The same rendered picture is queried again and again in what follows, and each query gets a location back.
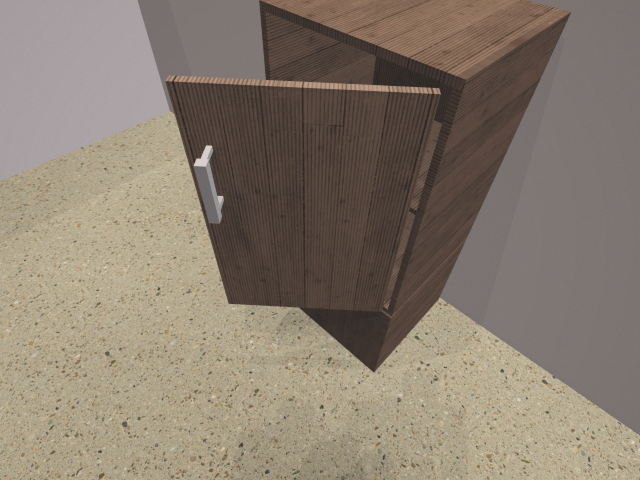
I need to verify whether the cupboard door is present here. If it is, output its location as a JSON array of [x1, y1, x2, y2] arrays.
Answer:
[[165, 75, 441, 312]]

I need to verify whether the handle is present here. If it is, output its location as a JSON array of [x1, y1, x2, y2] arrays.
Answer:
[[194, 145, 224, 224]]

